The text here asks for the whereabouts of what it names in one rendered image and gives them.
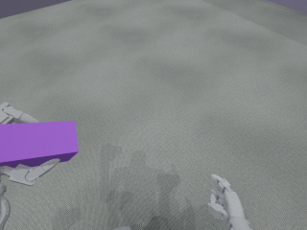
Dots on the right robot forearm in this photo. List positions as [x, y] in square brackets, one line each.
[238, 224]

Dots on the left robot forearm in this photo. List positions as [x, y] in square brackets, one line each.
[5, 207]

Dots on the sponge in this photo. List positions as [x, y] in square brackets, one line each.
[32, 144]

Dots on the right robot hand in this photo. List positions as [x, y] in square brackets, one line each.
[229, 205]

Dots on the left robot hand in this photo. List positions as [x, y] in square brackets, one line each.
[22, 174]

